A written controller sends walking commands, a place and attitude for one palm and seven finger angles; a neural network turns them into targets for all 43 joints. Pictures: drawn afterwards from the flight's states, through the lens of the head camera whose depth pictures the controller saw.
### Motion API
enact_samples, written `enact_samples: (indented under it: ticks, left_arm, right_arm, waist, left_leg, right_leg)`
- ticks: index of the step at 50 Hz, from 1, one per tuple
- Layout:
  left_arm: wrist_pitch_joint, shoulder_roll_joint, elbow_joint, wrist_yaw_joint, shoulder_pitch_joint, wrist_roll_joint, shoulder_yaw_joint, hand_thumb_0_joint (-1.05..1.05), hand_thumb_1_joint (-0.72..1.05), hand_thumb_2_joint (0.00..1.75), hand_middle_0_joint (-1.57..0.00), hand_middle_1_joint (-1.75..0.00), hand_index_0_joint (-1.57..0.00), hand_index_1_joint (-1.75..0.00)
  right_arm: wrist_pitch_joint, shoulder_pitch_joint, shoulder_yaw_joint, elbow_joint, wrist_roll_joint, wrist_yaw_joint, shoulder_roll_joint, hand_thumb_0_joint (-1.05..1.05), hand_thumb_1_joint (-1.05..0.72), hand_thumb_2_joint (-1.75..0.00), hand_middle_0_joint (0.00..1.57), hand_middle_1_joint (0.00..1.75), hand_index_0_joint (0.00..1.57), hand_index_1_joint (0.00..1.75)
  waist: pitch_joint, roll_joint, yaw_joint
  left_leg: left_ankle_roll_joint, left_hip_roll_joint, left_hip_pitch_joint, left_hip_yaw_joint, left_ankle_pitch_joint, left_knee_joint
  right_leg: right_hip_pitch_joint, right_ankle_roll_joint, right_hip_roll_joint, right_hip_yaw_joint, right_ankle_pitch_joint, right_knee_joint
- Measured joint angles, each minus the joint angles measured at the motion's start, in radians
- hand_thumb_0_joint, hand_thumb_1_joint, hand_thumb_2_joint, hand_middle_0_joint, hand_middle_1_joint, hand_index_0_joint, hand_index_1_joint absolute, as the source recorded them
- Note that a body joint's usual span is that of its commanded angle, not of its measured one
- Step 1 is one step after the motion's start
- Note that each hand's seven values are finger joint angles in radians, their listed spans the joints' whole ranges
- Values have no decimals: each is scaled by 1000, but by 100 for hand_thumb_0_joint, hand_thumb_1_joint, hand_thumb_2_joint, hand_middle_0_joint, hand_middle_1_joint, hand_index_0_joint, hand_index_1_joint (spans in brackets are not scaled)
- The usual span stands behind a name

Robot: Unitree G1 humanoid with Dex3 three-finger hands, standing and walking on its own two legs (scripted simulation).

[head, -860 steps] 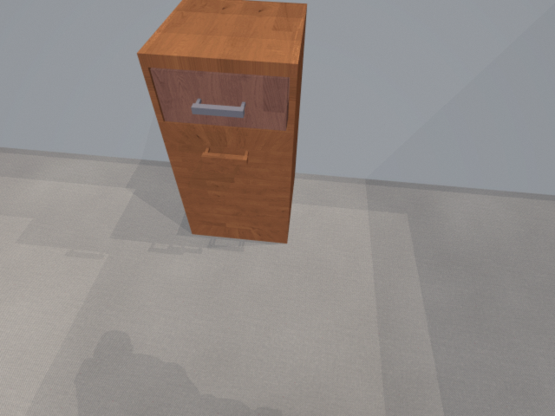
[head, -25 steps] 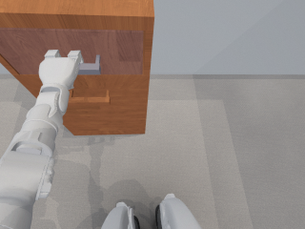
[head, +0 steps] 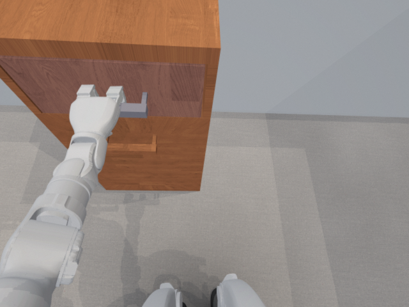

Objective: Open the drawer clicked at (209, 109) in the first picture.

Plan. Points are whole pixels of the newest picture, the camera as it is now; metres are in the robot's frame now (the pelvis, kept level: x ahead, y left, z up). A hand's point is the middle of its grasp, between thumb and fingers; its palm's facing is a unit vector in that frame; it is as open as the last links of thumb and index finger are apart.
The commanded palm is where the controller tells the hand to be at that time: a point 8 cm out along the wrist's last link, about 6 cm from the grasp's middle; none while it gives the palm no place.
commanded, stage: pull the drawer open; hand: left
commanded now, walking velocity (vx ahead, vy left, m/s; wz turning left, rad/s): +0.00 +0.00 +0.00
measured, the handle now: (112, 102) +0.53 +0.19 +0.00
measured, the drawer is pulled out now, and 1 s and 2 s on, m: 0.00 0.00 0.00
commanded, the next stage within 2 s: open the thumb to release the handle in 0.24 s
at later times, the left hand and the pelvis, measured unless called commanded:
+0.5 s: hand (104, 126) +0.49 +0.20 -0.02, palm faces +0.01 -0.01 -1.00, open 5.9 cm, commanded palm +0.48 +0.21 +0.01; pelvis -0.03 +0.01 -0.02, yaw +1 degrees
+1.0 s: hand (107, 128) +0.48 +0.20 -0.02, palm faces -0.04 +0.00 -1.00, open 13.3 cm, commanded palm +0.47 +0.18 +0.03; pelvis -0.08 -0.01 -0.04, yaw +1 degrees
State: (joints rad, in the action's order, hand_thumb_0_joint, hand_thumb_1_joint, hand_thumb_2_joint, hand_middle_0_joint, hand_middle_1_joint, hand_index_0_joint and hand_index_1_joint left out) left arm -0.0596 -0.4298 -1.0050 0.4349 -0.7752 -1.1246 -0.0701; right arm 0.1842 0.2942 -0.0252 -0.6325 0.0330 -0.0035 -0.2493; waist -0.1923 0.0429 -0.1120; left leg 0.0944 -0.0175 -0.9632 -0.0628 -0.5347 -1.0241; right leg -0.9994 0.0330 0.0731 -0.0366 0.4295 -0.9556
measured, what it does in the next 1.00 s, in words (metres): shifts its weight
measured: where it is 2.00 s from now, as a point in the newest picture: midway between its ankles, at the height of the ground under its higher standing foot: outside the picture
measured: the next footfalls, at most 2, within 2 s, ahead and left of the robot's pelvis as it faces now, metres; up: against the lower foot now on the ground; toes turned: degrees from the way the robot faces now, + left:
none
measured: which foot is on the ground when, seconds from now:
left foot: down 0.00-1.00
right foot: down 0.00-1.00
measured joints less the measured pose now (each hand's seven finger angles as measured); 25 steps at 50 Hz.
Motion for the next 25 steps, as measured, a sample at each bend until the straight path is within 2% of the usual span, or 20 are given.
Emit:
enact_samples:
  ticks: [17,20,25]
  left_arm:
    - [8,-5,-7,-9,-5,0,18,0,76,81,-27,-135,-36,-135]
    - [-9,-27,-98,10,-86,-22,-1,0,74,81,-29,-135,-36,-135]
    - [-14,-42,-149,35,-171,-38,-2,0,67,79,-31,-134,-38,-134]
  right_arm:
    - [2,43,-8,-24,1,5,2,1,-91,-90,20,30,21,30]
    - [-11,40,9,-39,3,-5,-3,1,-90,-90,20,30,21,30]
    - [-29,32,17,-46,14,-9,-11,1,-90,-90,20,30,21,30]
  waist:
    - [2,15,-13]
    - [4,17,-34]
    - [13,16,-50]
  left_leg:
    - [12,0,-18,-15,-2,-23]
    - [13,-9,-55,3,-2,-50]
    - [9,-14,-136,21,3,-110]
  right_leg:
    - [-21,-12,0,14,-5,-20]
    - [-48,-12,-10,-6,0,-43]
    - [-119,-7,-20,-30,-1,-93]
